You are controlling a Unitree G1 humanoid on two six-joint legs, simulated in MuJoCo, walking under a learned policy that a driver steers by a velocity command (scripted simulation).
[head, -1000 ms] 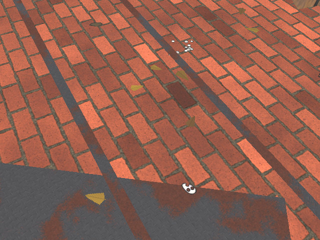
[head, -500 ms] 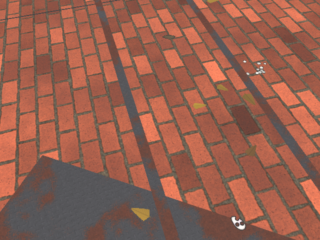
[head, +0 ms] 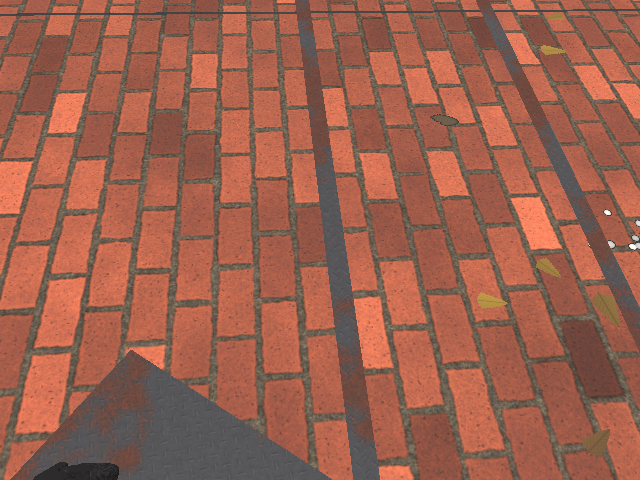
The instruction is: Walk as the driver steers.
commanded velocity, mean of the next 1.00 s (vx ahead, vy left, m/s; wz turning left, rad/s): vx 0.50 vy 0.00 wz -0.30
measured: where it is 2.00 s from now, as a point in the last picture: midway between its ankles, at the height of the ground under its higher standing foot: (430, 228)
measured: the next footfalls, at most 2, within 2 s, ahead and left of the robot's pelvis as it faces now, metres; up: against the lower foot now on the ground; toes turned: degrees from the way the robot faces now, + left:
right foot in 0.22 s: +0.33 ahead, -0.13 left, +0.00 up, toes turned +2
left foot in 0.68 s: +0.60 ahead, +0.06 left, +0.00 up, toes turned -17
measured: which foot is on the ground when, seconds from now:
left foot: down 0.00-0.24, up 0.26-0.66, down 0.68-1.00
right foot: up 0.00-0.20, down 0.22-0.70, up 0.72-1.00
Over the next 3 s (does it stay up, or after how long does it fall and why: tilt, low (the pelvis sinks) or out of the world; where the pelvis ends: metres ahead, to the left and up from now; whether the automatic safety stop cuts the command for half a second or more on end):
stays up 1.44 -0.39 -0.01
